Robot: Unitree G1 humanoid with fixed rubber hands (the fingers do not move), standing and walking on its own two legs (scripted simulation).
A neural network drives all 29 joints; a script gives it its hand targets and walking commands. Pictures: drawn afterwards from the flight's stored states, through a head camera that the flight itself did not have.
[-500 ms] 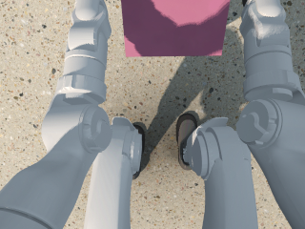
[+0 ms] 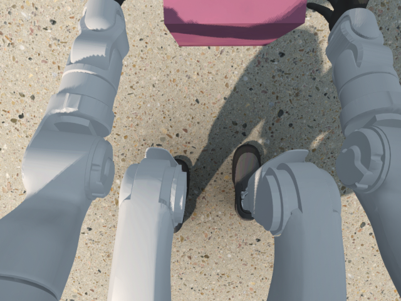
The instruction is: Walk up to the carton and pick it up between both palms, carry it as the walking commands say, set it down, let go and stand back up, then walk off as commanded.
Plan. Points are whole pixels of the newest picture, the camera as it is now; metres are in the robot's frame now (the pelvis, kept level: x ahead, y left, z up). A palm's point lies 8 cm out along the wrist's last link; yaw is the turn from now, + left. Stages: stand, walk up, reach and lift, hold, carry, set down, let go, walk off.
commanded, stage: set down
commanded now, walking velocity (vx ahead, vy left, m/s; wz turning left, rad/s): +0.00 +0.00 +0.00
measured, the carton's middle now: out of the picture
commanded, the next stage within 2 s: let go in 1.40 s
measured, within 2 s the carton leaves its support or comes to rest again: neither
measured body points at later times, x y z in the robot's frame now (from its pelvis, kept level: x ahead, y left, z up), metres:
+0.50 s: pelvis -0.02 +0.00 +0.05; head +0.34 -0.03 +0.30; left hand +0.56 +0.13 -0.07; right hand +0.53 -0.23 -0.09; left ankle +0.08 +0.10 -0.34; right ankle +0.12 -0.10 -0.34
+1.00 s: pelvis -0.01 -0.01 +0.17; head +0.33 -0.03 +0.45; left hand +0.57 +0.14 +0.08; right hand +0.54 -0.25 +0.06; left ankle +0.08 +0.10 -0.34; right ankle +0.12 -0.10 -0.34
